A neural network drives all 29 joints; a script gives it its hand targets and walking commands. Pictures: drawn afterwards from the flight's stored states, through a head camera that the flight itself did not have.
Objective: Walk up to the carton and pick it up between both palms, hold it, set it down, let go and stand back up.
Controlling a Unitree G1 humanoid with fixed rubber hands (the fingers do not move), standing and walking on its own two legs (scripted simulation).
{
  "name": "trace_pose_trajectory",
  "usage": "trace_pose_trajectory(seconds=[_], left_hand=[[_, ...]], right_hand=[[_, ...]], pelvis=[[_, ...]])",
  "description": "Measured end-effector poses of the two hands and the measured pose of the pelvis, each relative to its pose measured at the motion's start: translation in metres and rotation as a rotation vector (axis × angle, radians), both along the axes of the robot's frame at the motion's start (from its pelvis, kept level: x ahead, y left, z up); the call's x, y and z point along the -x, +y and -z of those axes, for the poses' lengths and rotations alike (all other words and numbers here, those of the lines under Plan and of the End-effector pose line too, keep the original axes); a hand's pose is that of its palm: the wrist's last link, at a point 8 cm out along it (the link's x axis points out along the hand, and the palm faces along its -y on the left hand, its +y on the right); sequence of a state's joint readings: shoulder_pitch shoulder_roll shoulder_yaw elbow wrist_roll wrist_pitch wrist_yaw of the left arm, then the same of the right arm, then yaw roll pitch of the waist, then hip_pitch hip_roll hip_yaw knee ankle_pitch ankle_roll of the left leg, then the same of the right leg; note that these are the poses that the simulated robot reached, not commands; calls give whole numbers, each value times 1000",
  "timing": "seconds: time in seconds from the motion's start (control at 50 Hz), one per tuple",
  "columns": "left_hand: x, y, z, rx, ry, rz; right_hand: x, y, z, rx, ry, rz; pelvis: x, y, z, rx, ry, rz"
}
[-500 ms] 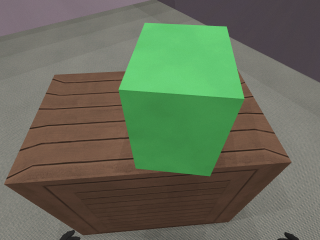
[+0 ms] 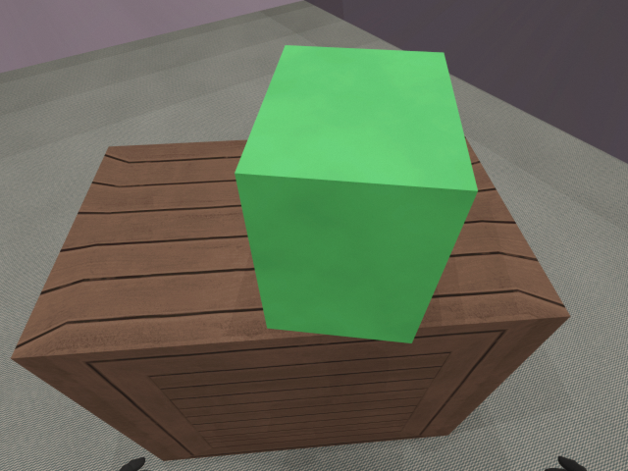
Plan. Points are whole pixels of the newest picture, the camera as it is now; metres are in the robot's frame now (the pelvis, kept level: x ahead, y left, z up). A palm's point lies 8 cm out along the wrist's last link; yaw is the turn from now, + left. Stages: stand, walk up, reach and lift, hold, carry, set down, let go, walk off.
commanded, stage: walk up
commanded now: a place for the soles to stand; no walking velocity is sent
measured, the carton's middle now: (350, 198) +0.45 -0.02 +0.10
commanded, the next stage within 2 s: reach and lift in 0.32 s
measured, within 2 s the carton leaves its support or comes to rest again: neither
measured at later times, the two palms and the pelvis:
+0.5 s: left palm out of the picture +0.11 +0.29 -0.11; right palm out of the picture +0.10 -0.31 -0.10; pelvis -0.01 +0.00 -0.01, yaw +0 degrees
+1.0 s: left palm (137, 438) +0.17 +0.26 -0.06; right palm (575, 464) +0.14 -0.28 -0.05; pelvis +0.00 +0.00 +0.00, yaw +0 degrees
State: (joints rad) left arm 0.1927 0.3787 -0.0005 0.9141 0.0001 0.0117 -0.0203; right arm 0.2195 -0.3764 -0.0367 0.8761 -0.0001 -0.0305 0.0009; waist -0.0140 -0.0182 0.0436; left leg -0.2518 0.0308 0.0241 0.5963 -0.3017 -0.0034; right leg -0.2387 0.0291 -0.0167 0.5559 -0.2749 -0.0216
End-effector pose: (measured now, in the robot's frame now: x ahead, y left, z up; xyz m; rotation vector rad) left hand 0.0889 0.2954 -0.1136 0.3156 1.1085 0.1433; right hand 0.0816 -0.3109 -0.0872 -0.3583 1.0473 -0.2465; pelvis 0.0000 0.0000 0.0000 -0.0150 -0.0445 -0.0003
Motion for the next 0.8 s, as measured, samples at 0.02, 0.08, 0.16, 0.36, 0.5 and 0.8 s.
trace_pose_trajectory(seconds=[0.02,0.08,0.16,0.36,0.5,0.8], left_hand=[[1,0,0,0,2,-1],[1,0,0,0,5,-2],[1,0,1,-1,7,-2],[2,0,0,-1,8,-3],[-24,-7,-4,-38,94,-32],[-96,-38,-36,2,-128,46]], right_hand=[[0,0,0,0,0,0],[0,0,0,0,2,1],[0,0,0,-1,3,1],[1,0,1,-1,4,1],[-14,-2,9,-43,-61,-10],[-84,8,-23,-39,-294,-119]], pelvis=[[0,0,0,0,0,0],[0,0,0,0,0,0],[-1,0,0,0,1,0],[0,0,0,0,0,0],[7,-3,6,-15,-28,-6],[-7,-7,6,-17,-8,-3]])
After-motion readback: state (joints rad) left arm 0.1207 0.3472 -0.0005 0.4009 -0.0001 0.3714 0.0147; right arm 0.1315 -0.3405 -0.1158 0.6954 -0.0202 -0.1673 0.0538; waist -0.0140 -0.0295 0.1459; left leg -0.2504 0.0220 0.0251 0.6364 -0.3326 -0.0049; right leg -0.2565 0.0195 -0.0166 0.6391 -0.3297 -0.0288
